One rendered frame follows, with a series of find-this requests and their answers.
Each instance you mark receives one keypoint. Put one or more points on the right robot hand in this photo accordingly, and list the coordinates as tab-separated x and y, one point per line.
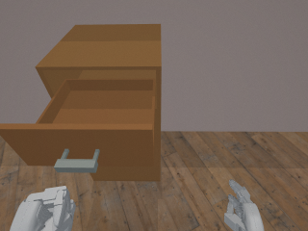
247	217

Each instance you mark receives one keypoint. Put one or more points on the drawer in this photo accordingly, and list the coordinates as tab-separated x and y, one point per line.
114	115

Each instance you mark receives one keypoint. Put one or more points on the handle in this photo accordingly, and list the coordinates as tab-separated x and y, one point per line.
65	165

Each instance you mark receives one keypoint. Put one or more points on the cabinet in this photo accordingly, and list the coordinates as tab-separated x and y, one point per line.
110	51

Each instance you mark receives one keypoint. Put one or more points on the left robot hand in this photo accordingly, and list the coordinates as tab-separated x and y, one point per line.
52	208

